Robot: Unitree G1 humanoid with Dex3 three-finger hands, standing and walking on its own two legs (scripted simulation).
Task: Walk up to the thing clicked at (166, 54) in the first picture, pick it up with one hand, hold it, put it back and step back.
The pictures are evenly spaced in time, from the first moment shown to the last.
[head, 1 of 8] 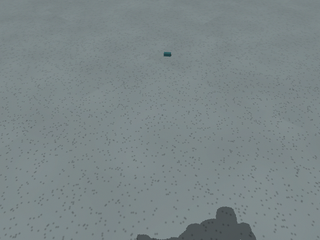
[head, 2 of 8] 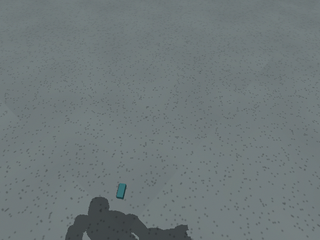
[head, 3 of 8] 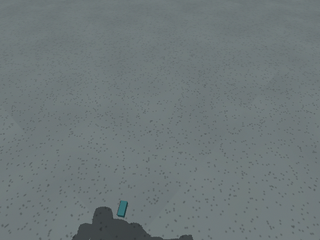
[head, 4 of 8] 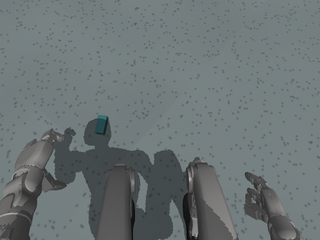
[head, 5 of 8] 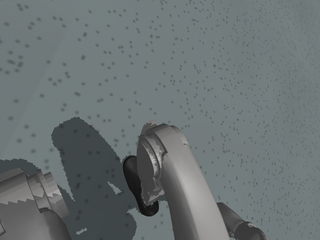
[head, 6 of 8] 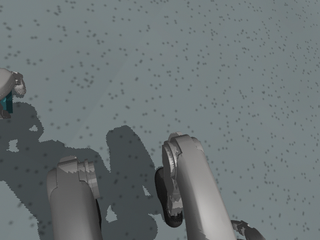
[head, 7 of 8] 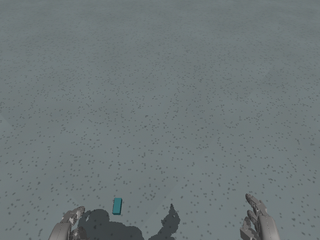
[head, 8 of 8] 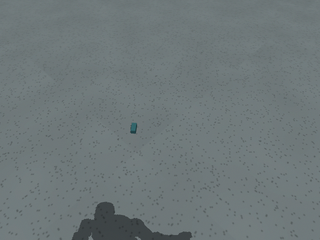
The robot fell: no
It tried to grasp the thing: yes
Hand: left
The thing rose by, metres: 0.68
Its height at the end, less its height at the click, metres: +0.00
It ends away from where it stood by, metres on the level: 0.00
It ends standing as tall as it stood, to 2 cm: yes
